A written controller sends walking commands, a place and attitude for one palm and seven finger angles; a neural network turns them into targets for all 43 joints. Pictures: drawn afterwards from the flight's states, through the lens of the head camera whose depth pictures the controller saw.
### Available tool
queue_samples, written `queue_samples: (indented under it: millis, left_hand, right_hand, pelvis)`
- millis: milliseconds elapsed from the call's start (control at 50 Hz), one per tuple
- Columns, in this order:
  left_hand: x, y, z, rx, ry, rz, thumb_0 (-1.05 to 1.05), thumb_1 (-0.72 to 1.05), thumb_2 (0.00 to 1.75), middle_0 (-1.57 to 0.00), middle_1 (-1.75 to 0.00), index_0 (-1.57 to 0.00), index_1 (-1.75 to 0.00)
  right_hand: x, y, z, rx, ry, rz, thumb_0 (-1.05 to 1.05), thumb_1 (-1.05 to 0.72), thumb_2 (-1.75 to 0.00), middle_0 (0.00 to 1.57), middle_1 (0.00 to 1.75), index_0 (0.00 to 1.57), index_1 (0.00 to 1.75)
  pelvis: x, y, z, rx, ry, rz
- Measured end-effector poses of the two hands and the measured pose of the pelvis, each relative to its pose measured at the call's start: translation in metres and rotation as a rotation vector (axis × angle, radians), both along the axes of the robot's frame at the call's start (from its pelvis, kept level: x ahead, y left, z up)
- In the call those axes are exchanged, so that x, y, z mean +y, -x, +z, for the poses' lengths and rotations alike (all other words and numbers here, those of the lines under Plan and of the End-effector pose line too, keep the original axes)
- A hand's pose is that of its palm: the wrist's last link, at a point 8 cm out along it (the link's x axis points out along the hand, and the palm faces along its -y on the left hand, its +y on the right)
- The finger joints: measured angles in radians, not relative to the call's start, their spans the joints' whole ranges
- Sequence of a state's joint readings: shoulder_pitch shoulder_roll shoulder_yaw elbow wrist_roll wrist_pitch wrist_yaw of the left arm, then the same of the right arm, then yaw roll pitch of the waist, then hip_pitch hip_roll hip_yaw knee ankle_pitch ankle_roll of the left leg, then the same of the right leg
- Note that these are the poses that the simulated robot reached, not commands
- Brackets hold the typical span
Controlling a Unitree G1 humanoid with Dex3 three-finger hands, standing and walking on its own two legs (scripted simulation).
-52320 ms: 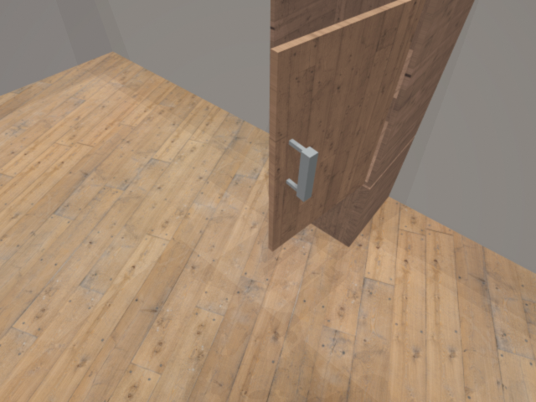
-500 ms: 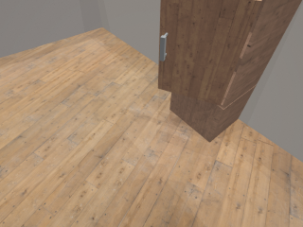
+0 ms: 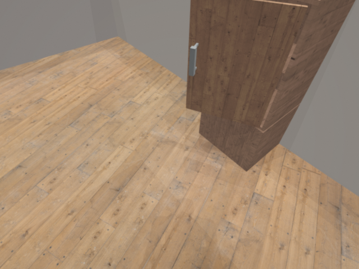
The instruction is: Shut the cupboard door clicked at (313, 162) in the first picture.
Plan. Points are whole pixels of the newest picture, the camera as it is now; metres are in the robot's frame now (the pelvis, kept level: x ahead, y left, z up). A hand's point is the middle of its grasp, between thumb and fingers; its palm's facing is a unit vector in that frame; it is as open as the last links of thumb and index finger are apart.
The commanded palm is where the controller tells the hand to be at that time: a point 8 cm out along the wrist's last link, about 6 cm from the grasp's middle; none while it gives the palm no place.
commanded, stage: look to check the result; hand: left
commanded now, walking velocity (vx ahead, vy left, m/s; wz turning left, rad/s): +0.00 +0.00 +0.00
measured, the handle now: (194, 59) +0.99 -0.03 -0.02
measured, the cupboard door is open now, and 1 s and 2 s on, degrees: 28 28 28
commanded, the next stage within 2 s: walk to a spot facing it in 0.60 s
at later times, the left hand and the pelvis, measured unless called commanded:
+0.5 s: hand out of the picture +0.00 +0.19 -0.18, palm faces +0.01 -0.98 -0.20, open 7.4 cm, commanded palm none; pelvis +0.01 +0.01 +0.00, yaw -1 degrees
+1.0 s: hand out of the picture +0.04 +0.20 -0.18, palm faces +0.08 -0.98 -0.20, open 7.4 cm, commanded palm none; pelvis +0.04 +0.01 -0.01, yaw +4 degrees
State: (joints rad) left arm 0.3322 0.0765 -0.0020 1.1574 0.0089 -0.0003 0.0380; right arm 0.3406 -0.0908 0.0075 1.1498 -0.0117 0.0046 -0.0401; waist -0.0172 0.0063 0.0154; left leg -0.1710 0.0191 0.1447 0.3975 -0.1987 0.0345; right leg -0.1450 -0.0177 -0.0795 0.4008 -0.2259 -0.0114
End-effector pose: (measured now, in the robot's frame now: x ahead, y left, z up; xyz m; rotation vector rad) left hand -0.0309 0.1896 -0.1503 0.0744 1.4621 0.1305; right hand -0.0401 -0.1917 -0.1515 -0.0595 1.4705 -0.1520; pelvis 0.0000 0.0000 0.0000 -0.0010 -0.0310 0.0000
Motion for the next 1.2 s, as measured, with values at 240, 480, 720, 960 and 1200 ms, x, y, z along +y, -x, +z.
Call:
queue_samples:
  millis: [240, 480, 720, 960, 1200]
  left_hand:
    - [0.023, -0.003, 0.003, 0.008, -0.037, -0.013, 0.0, 0.91, 0.9, -0.2, -0.3, -0.19, -0.3]
    - [0.043, -0.022, 0.005, -0.016, -0.066, -0.036, 0.0, 0.91, 0.9, -0.2, -0.3, -0.19, -0.3]
    - [0.058, -0.054, 0.009, -0.075, -0.09, -0.063, 0.0, 0.91, 0.9, -0.2, -0.3, -0.2, -0.3]
    - [0.057, -0.063, 0.002, -0.081, -0.082, -0.005, 0.0, 0.91, 0.9, -0.2, -0.3, -0.2, -0.3]
    - [0.064, -0.044, -0.023, 0.096, -0.022, 0.156, 0.0, 0.91, 0.9, -0.2, -0.3, -0.2, -0.3]
  right_hand:
    - [-0.003, -0.013, 0.001, -0.025, 0.021, 0.004, 0.0, -0.91, -0.9, 0.2, 0.3, 0.2, 0.3]
    - [-0.015, -0.022, 0.004, -0.033, 0.057, 0.014, 0.0, -0.91, -0.9, 0.2, 0.3, 0.2, 0.3]
    - [-0.03, -0.046, 0.008, -0.073, 0.092, 0.037, 0.0, -0.91, -0.9, 0.2, 0.3, 0.2, 0.3]
    - [-0.024, -0.063, -0.001, -0.037, 0.064, 0.076, 0.0, -0.91, -0.9, 0.2, 0.3, 0.2, 0.3]
    - [0.003, -0.155, -0.006, -0.08, 0.095, 0.184, 0.0, -0.91, -0.9, 0.2, 0.3, 0.2, 0.3]
  pelvis:
    - [0.008, -0.002, 0.0, 0.004, -0.001, -0.008]
    - [0.013, -0.006, 0.001, 0.003, -0.001, -0.011]
    - [0.015, -0.01, 0.002, 0.002, -0.001, -0.008]
    - [0.014, -0.033, -0.006, 0.024, -0.005, 0.048]
    - [0.041, -0.096, -0.025, 0.026, 0.003, 0.136]
